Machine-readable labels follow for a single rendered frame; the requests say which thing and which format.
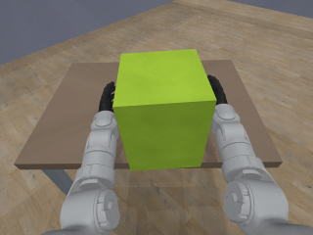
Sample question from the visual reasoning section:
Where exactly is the robot left hand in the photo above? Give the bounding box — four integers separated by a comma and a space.
98, 81, 116, 113

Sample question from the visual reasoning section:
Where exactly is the robot right upper arm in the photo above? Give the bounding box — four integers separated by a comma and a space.
223, 177, 313, 235

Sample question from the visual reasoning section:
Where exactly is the robot right forearm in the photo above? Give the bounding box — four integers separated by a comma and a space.
211, 103, 289, 207

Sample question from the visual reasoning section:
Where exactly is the table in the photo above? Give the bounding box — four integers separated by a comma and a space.
14, 60, 283, 196

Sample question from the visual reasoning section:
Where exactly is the robot right hand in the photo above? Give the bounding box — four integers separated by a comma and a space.
207, 74, 228, 105

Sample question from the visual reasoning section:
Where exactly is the carton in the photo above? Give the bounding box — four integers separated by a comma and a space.
112, 49, 217, 171

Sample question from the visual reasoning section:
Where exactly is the robot left forearm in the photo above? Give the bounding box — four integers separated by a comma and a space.
60, 111, 119, 226

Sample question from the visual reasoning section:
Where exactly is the robot left upper arm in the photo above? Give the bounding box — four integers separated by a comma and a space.
40, 187, 120, 235

